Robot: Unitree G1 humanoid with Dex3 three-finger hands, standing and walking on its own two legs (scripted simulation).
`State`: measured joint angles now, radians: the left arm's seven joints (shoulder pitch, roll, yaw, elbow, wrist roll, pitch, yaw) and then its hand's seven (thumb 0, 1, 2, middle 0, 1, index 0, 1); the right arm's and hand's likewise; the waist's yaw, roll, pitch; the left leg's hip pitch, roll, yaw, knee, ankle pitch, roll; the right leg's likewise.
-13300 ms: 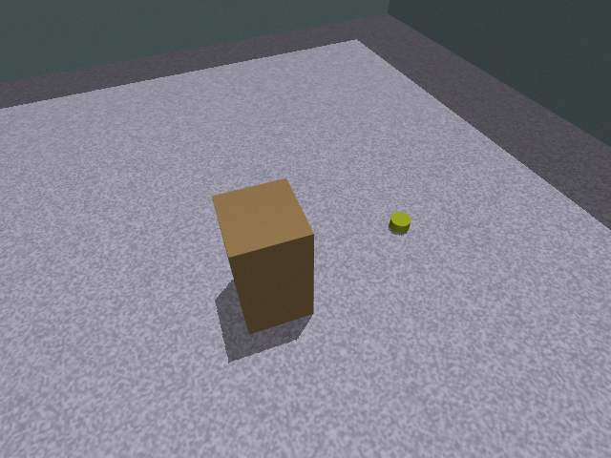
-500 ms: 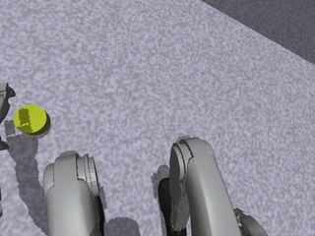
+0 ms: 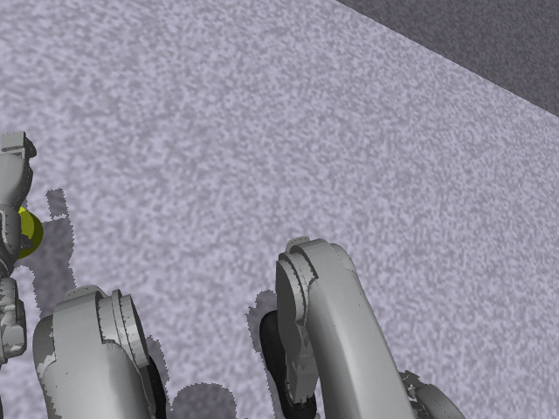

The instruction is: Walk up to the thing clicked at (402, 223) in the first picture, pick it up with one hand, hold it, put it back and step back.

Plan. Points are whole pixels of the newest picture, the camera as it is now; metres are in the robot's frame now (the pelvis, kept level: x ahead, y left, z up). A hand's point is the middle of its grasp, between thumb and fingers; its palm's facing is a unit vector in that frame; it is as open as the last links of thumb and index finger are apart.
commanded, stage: approach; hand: left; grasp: from above
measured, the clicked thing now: (7, 232) +0.44 +0.33 -0.29
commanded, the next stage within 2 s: close in in 0.18 s
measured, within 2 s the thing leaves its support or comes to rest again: neither
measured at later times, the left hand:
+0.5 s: hand out of the picture +0.40 +0.34 -0.19, palm faces -0.48 -0.13 -0.87, open 14.1 cm
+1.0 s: hand out of the picture +0.42 +0.33 -0.25, palm faces -0.48 -0.16 -0.86, open 14.2 cm
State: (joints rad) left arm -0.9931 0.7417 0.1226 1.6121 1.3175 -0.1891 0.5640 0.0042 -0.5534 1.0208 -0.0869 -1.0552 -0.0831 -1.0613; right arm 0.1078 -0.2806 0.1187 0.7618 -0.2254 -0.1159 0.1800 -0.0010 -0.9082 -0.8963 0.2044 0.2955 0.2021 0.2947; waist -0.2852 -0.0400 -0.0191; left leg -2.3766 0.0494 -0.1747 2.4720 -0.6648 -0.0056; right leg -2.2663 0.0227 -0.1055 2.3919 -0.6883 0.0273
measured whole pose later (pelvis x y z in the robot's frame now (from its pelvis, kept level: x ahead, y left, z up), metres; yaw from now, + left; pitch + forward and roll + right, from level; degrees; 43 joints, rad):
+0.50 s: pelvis +0.00 +0.00 +0.00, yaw +0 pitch +30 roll -9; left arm -0.91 0.80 0.08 1.51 1.28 -0.33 0.44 0.00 -0.55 1.02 -0.09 -1.05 -0.09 -1.05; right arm 0.08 -0.29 0.09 0.77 -0.20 -0.10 0.18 0.00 -0.91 -0.90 0.20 0.30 0.20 0.29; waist -0.20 -0.07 0.01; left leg -2.36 0.04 -0.18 2.49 -0.68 0.00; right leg -2.23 0.02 -0.11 2.40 -0.71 0.03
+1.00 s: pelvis +0.01 +0.00 -0.02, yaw -3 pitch +29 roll -11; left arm -0.93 0.93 0.22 1.70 1.28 -0.25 0.58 0.00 -0.52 0.99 -0.08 -1.00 -0.07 -1.01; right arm 0.10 -0.30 0.20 0.77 -0.31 -0.19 0.25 0.00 -0.90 -0.90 0.20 0.30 0.20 0.29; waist -0.32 -0.10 0.11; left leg -2.39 0.05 -0.23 2.57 -0.71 -0.01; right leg -2.26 0.04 -0.14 2.46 -0.71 0.04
